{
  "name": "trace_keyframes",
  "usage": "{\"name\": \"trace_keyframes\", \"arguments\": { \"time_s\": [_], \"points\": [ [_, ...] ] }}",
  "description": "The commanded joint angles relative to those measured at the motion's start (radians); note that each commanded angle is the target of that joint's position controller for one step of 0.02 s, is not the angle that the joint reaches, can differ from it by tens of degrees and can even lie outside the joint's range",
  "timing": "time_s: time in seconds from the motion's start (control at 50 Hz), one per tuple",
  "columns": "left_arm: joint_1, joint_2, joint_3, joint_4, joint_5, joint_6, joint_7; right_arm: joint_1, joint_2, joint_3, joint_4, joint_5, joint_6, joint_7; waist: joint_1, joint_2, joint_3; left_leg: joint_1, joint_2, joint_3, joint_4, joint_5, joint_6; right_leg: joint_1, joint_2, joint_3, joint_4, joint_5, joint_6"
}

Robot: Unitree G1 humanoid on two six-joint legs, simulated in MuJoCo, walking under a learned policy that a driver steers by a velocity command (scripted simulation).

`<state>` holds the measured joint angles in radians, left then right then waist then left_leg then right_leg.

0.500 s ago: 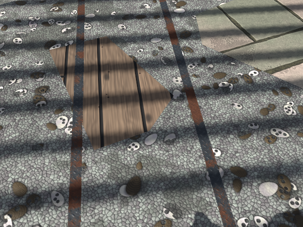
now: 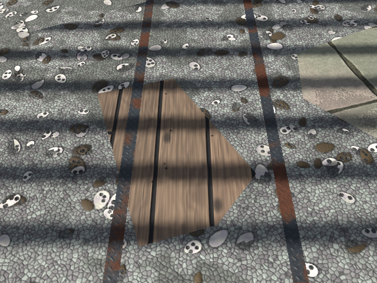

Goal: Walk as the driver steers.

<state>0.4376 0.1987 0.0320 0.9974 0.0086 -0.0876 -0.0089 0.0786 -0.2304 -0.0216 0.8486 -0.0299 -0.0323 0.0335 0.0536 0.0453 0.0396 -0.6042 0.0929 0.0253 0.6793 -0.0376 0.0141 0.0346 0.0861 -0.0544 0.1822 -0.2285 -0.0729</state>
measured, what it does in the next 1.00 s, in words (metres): walks ahead, turning right: left foot, then right foot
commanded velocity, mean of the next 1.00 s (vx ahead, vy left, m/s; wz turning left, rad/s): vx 0.10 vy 0.00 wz -0.47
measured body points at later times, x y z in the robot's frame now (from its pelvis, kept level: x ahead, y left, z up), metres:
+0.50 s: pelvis +0.12 +0.03 -0.01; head +0.14 +0.02 +0.44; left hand +0.28 +0.26 -0.14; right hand +0.14 -0.25 -0.14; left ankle +0.19 +0.11 -0.74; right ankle +0.12 -0.09 -0.71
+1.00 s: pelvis +0.11 +0.01 +0.00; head +0.14 -0.01 +0.44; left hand +0.35 +0.20 -0.12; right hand +0.08 -0.29 -0.12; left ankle +0.18 +0.12 -0.72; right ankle +0.09 -0.08 -0.74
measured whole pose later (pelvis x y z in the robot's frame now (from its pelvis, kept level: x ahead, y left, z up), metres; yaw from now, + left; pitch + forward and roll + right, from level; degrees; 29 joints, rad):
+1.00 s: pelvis +0.11 +0.01 +0.00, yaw -32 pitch +1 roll +1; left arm 0.22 0.29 0.08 0.76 0.02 0.05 -0.01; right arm 0.16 -0.27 -0.05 0.76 -0.01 0.05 -0.03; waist 0.03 -0.01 0.05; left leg -0.38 -0.02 -0.04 0.76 -0.42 -0.02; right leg -0.29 0.11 0.14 0.46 -0.18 -0.06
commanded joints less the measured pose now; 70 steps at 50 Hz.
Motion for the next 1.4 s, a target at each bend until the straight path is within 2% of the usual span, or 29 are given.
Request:
{"name": "trace_keyframes", "arguments": {
  "time_s": [0.02,0.08,0.1,0.12,0.14,0.16,0.2,0.24,0.32,0.4,0.5,0.56,0.58,0.6,0.62,0.64,0.66,0.68,0.74,0.92,1.04,1.06,1.08,1.1,1.12,1.16,1.22,1.3,1.4],
  "points": [
    [0.050,0.139,0.023,-0.014,0.005,-0.003,0.011,-0.084,-0.041,-0.003,-0.074,0.002,-0.023,-0.011,-0.008,-0.111,0.044,0.073,-0.062,0.037,-0.086,0.016,0.010,-0.042,-0.257,0.116,0.056,0.676,-0.100],
    [-0.006,0.167,0.029,-0.024,0.003,0.002,0.021,0.079,-0.090,-0.020,-0.019,-0.001,-0.048,-0.032,-0.077,-0.131,-0.030,0.270,-0.114,0.015,-0.194,-0.002,0.044,-0.015,-0.236,0.153,0.252,0.828,-0.055],
    [-0.033,0.171,0.030,-0.035,-0.012,0.003,0.021,0.190,-0.121,-0.030,0.014,-0.013,-0.065,-0.043,-0.132,-0.093,-0.088,0.443,-0.086,0.006,-0.279,0.158,0.061,-0.074,-0.190,0.131,0.407,0.746,-0.029],
    [-0.036,0.136,0.020,-0.080,-0.029,-0.001,0.024,0.319,-0.202,-0.049,0.029,-0.036,-0.077,-0.056,-0.160,-0.003,-0.223,0.712,0.128,-0.154,-0.200,0.580,0.102,-0.259,-0.135,0.105,0.653,0.378,-0.001],
    [0.140,0.025,0.001,-0.076,-0.069,0.016,0.035,0.315,-0.267,-0.067,0.009,-0.022,-0.061,-0.046,-0.097,0.208,-0.431,0.976,0.433,-0.411,-0.133,0.992,0.273,-0.495,0.009,0.037,0.996,-0.438,0.024],
    [0.106,0.145,0.034,-0.048,-0.030,0.042,0.050,0.297,-0.206,-0.062,-0.017,0.022,-0.039,-0.042,-0.117,0.048,-0.445,0.866,0.375,-0.383,-0.171,0.888,0.271,-0.505,-0.026,0.104,1.066,-0.417,0.017],
    [-0.002,0.120,0.044,-0.071,-0.002,0.061,0.038,0.138,-0.094,-0.027,-0.039,0.018,-0.029,-0.052,-0.057,0.033,-0.183,0.595,0.271,-0.208,-0.292,0.602,0.207,-0.543,-0.095,0.097,1.032,-0.288,0.036],
    [-0.011,0.102,0.050,-0.077,0.021,0.092,0.018,0.110,-0.076,-0.021,-0.038,0.019,-0.024,-0.070,-0.026,0.083,-0.094,0.420,0.212,-0.100,-0.369,0.467,0.181,-0.484,-0.118,0.080,1.002,-0.211,0.064],
    [-0.029,0.086,0.057,-0.105,0.020,0.135,0.011,0.093,-0.100,-0.030,-0.046,0.006,-0.027,-0.073,0.004,0.060,-0.107,0.330,0.216,-0.017,-0.413,0.293,0.217,-0.468,-0.113,0.053,0.978,-0.155,0.081],
    [-0.142,0.089,0.051,-0.167,0.025,0.158,-0.009,0.095,-0.117,-0.038,-0.046,0.001,-0.009,-0.074,-0.019,0.088,-0.080,0.317,0.212,0.029,-0.451,-0.019,0.202,-0.474,-0.142,0.029,0.785,-0.087,0.081],
    [-0.223,0.108,0.048,-0.232,0.016,0.160,-0.024,0.129,-0.169,-0.060,-0.043,-0.003,0.018,-0.061,-0.059,0.083,-0.093,0.355,0.262,0.046,-0.405,-0.120,0.190,-0.396,-0.125,-0.026,0.612,-0.159,0.056],
    [-0.201,0.108,0.048,-0.252,0.011,0.146,-0.024,0.123,-0.196,-0.073,-0.044,0.005,0.036,-0.056,-0.040,0.067,-0.093,0.351,0.265,0.081,-0.307,-0.133,0.129,-0.289,-0.103,-0.046,0.416,-0.119,0.025],
    [-0.163,0.124,0.053,-0.240,0.011,0.135,-0.019,0.152,-0.189,-0.077,-0.033,0.001,0.045,-0.053,-0.029,0.012,-0.093,0.310,0.239,0.113,-0.226,-0.159,0.072,-0.213,-0.096,-0.009,0.296,-0.053,0.008],
    [-0.140,0.197,0.068,-0.241,0.020,0.120,-0.007,0.194,-0.142,-0.071,-0.033,-0.001,0.056,-0.043,-0.032,-0.203,-0.068,0.216,0.138,0.204,0.003,-0.300,-0.006,-0.176,-0.250,0.234,0.089,-0.012,-0.029],
    [-0.145,0.344,0.101,-0.265,0.015,0.117,0.001,0.144,-0.077,-0.052,-0.108,0.012,0.064,-0.052,-0.031,-0.402,0.001,-0.031,-0.060,0.184,0.167,-0.604,-0.076,-0.185,-0.479,0.581,0.048,0.283,-0.170],
    [-0.086,0.321,0.109,-0.242,0.021,0.119,0.013,0.066,-0.114,-0.055,-0.114,-0.001,0.079,-0.062,0.022,-0.247,-0.010,-0.019,-0.045,0.032,0.333,-0.585,-0.072,-0.215,-0.469,0.514,0.080,0.347,-0.236],
    [-0.135,0.270,0.093,-0.245,0.016,0.120,0.021,0.083,-0.108,-0.056,-0.108,0.014,0.083,-0.059,-0.023,-0.197,-0.015,-0.009,-0.040,-0.010,0.372,-0.497,-0.066,-0.232,-0.400,0.420,0.097,0.319,-0.218],
    [-0.213,0.237,0.082,-0.260,0.013,0.125,0.023,0.104,-0.109,-0.058,-0.095,0.024,0.075,-0.056,-0.060,-0.173,-0.007,0.003,-0.036,-0.032,0.355,-0.404,-0.055,-0.242,-0.327,0.344,0.100,0.274,-0.173],
    [-0.267,0.191,0.067,-0.294,-0.004,0.120,0.018,0.144,-0.137,-0.071,-0.078,-0.005,0.066,-0.049,-0.074,-0.152,-0.091,0.031,-0.068,-0.028,0.404,-0.327,-0.046,-0.173,-0.265,0.293,0.143,0.428,-0.157],
    [-0.182,0.250,0.087,-0.288,0.009,0.121,0.009,0.072,-0.113,-0.053,-0.148,0.017,0.072,-0.062,-0.015,-0.164,-0.084,0.099,-0.100,-0.061,0.145,-0.381,-0.049,-0.148,-0.270,0.446,0.169,0.320,-0.185],
    [-0.275,0.257,0.092,-0.306,0.001,0.132,-0.005,0.176,-0.111,-0.046,-0.156,0.030,0.049,-0.075,-0.080,-0.167,-0.103,0.376,-0.153,-0.053,-0.193,-0.296,-0.010,-0.260,-0.201,0.525,0.230,0.333,-0.099],
    [-0.295,0.239,0.087,-0.314,-0.009,0.132,-0.002,0.216,-0.129,-0.050,-0.148,0.023,0.041,-0.083,-0.103,-0.136,-0.101,0.484,-0.109,-0.084,-0.340,-0.216,0.001,-0.337,-0.154,0.503,0.270,0.215,-0.045],
    [-0.261,0.170,0.071,-0.326,-0.013,0.128,0.001,0.220,-0.216,-0.065,-0.157,0.005,0.037,-0.092,-0.077,0.046,-0.104,0.569,0.114,-0.289,-0.456,-0.284,0.051,-0.459,-0.053,0.382,0.431,-0.053,0.020],
    [-0.216,0.163,0.072,-0.328,-0.003,0.127,0.009,0.123,-0.305,-0.082,-0.191,0.003,0.045,-0.086,-0.042,0.227,-0.063,0.504,0.314,-0.515,-0.493,-0.152,0.171,-0.598,0.113,0.159,0.628,-0.342,0.056],
    [-0.230,0.239,0.088,-0.318,0.030,0.131,0.008,0.135,-0.254,-0.075,-0.197,-0.002,0.047,-0.077,-0.053,0.133,-0.055,0.419,0.334,-0.477,-0.459,-0.053,0.238,-0.558,0.021,0.171,0.824,-0.352,0.063],
    [-0.193,0.237,0.098,-0.279,0.020,0.143,-0.009,0.032,-0.152,-0.045,-0.216,0.008,0.046,-0.070,0.002,0.045,-0.010,0.367,0.191,-0.262,-0.429,0.005,0.188,-0.527,0.001,0.166,0.953,-0.230,0.074],
    [-0.186,0.215,0.089,-0.273,0.009,0.155,-0.034,0.049,-0.151,-0.044,-0.221,0.006,0.042,-0.078,-0.024,0.094,-0.033,0.475,0.122,-0.124,-0.385,0.146,0.169,-0.576,-0.009,0.118,0.977,-0.171,0.116],
    [-0.268,0.188,0.072,-0.310,0.005,0.164,-0.040,0.153,-0.180,-0.059,-0.189,0.006,0.041,-0.076,-0.086,0.100,-0.051,0.606,0.176,-0.106,-0.351,0.213,0.198,-0.600,-0.041,0.090,0.835,-0.202,0.140],
    [-0.291,0.171,0.054,-0.342,-0.007,0.164,-0.047,0.134,-0.217,-0.073,-0.183,-0.001,0.043,-0.052,-0.091,0.145,-0.067,0.534,0.195,-0.031,-0.307,0.243,0.182,-0.413,-0.061,0.009,0.600,-0.240,0.105]
  ]
}}
Velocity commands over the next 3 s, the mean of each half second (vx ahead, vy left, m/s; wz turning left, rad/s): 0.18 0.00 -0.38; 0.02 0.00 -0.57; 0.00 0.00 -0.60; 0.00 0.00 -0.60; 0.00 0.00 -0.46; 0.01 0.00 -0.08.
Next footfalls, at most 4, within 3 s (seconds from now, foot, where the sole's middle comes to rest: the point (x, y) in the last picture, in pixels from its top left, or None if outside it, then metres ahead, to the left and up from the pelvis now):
0.10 left None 0.23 0.11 -0.78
0.60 right None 0.13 -0.09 -0.78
1.08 left None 0.21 0.09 -0.78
1.50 right None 0.04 -0.06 -0.78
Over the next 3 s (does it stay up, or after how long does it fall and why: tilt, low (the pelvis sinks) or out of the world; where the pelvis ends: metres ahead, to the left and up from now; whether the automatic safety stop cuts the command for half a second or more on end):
stays up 0.09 0.05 0.00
